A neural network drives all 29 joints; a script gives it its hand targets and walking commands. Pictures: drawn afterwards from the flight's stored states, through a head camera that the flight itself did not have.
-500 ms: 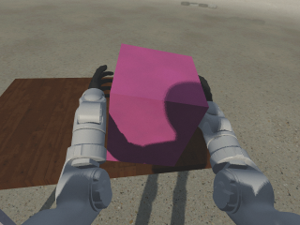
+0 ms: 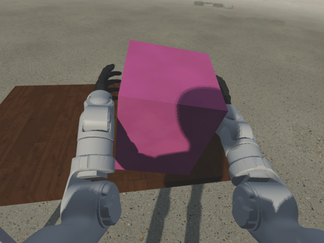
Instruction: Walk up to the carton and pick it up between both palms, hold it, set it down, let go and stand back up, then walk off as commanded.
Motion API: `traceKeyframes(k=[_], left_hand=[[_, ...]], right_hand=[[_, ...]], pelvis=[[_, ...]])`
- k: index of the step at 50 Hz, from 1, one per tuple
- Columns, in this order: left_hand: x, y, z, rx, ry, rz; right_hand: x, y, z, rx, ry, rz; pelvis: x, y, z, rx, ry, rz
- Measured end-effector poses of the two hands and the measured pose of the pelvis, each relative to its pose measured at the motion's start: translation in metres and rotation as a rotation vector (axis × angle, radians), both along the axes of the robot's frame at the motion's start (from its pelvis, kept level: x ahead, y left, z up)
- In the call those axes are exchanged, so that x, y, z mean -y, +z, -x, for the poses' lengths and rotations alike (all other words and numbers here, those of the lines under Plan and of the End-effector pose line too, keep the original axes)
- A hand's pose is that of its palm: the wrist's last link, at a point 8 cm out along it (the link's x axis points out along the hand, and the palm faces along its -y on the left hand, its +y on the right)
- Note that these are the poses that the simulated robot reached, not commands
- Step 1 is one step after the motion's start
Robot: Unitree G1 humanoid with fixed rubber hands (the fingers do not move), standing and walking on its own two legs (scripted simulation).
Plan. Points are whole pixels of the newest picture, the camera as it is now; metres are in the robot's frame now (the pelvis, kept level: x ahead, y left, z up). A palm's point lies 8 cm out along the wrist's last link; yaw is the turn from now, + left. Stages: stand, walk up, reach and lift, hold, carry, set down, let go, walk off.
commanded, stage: reach and lift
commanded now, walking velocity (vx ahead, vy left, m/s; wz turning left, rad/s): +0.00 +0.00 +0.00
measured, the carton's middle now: (161, 111) +0.39 +0.03 +0.17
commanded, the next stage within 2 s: hold in 0.14 s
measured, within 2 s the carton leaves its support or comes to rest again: neither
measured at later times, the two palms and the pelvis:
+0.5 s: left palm (100, 92) +0.37 +0.17 +0.23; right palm (223, 101) +0.38 -0.12 +0.22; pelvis +0.00 +0.00 +0.00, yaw +0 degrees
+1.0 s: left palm (102, 88) +0.36 +0.17 +0.25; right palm (228, 97) +0.38 -0.12 +0.23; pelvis +0.00 +0.00 +0.00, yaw +0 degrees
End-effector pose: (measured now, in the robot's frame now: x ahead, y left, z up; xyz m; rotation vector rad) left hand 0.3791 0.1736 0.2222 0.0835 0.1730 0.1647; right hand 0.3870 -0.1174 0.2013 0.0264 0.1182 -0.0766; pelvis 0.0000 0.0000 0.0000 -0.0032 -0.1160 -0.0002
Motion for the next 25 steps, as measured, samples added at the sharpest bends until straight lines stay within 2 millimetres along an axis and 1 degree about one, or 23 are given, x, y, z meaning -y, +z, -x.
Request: traceKeyframes(k=[9, 16, 22, 25], left_hand=[[0.002, 0.003, 0.003, -0.006, 0.001, -0.011], [0.002, 0.014, 0.006, 0.029, 0.004, -0.013], [0.001, 0.01, 0.007, -0.001, 0.005, 0.0], [-0.001, 0.012, 0.009, 0.006, 0.009, 0.004]], right_hand=[[0.002, 0.003, 0.002, -0.005, 0.001, -0.007], [0.002, 0.015, 0.002, 0.031, 0.004, -0.009], [0.0, 0.014, 0.004, 0.001, 0.004, -0.007], [-0.001, 0.018, 0.004, 0.008, 0.007, -0.008]], pelvis=[[0.0, 0.0, 0.001, 0.002, 0.0, 0.0], [0.0, 0.0, 0.001, 0.003, 0.0, 0.0], [0.0, 0.0, 0.002, 0.004, 0.0, 0.0], [-0.001, 0.0, 0.002, 0.004, 0.0, 0.001]])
